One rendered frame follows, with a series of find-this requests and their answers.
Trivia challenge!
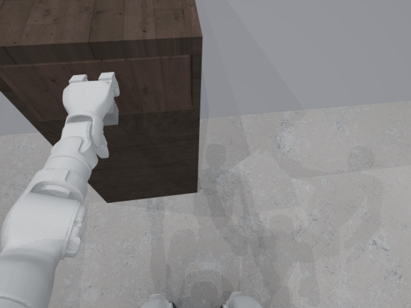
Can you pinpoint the drawer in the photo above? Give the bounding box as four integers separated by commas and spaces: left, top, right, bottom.
0, 55, 191, 120

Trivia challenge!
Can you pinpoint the robot shin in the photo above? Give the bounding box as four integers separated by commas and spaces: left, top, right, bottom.
229, 292, 243, 299
149, 294, 166, 301

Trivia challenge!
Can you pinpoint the left robot upper arm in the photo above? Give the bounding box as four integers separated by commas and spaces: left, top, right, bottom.
0, 192, 87, 308

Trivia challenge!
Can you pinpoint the handle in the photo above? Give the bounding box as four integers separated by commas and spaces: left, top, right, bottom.
102, 100, 119, 126

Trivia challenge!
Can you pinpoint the robot left hand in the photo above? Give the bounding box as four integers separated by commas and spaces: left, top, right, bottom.
62, 72, 119, 158

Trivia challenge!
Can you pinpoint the robot left forearm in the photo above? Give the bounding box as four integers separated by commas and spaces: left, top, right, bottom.
1, 111, 103, 250

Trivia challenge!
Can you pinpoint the left robot shin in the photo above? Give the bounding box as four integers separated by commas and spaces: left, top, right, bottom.
149, 294, 166, 301

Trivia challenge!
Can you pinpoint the cabinet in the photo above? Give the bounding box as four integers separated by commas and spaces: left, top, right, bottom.
0, 0, 203, 203

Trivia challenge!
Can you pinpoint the right robot shin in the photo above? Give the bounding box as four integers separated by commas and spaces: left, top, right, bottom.
229, 292, 243, 299

